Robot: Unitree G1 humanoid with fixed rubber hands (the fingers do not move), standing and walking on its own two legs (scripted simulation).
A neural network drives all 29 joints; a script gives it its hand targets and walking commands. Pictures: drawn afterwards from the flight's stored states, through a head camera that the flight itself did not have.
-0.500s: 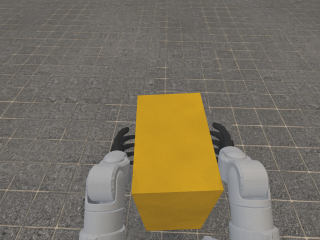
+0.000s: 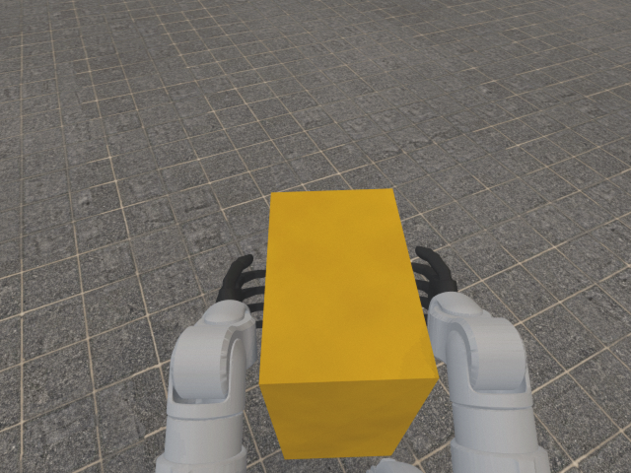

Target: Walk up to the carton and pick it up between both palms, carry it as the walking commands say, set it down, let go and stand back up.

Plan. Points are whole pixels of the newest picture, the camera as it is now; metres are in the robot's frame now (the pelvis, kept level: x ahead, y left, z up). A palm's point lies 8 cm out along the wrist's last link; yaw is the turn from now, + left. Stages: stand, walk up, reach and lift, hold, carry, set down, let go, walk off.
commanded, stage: carry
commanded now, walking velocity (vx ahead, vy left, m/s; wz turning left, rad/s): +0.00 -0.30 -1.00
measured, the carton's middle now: (335, 332) +0.31 +0.01 +0.01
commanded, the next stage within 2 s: none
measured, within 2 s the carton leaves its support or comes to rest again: neither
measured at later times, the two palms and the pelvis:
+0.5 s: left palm (506, 278) +0.33 -0.18 +0.11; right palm out of the picture +0.25 -0.41 +0.11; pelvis +0.02 -0.19 +0.01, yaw -21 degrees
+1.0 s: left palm (626, 193) +0.48 -0.40 +0.11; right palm out of the picture +0.32 -0.58 +0.12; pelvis +0.19 -0.29 +0.02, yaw -42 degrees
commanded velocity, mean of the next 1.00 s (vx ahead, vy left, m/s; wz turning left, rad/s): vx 0.43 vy -0.04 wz -0.66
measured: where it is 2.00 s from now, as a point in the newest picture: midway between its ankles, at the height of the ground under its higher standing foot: (499, 423)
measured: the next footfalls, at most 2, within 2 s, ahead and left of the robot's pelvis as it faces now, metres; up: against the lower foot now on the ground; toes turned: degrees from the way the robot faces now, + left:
right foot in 0.16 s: +0.07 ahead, -0.26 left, +0.00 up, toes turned -15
left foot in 0.76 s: +0.21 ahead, -0.15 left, +0.00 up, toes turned -24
